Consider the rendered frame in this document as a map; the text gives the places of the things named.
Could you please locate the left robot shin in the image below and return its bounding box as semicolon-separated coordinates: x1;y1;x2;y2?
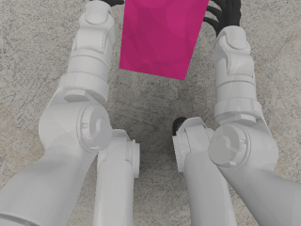
97;129;131;172

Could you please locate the robot left forearm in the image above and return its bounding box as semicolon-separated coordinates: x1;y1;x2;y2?
39;0;116;133

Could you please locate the robot left upper arm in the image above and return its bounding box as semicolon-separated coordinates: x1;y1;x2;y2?
0;101;113;226

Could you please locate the left robot thigh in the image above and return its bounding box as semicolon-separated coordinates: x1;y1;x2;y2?
92;137;140;226

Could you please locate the robot right upper arm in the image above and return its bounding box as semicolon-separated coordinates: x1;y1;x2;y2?
207;122;301;226

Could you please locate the right robot hand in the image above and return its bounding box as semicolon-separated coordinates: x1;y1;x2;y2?
203;0;242;37

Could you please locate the carton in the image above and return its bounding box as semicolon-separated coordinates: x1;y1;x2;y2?
119;0;210;80

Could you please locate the robot right forearm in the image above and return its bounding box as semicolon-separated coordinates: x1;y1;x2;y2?
211;25;272;137

